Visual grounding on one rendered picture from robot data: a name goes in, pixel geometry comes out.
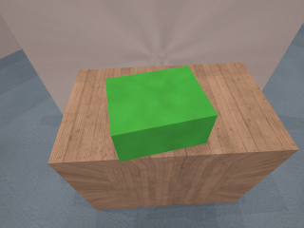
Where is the carton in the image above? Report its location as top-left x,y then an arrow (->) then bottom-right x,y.
105,66 -> 218,162

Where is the pedestal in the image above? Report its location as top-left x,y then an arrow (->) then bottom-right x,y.
47,62 -> 299,210

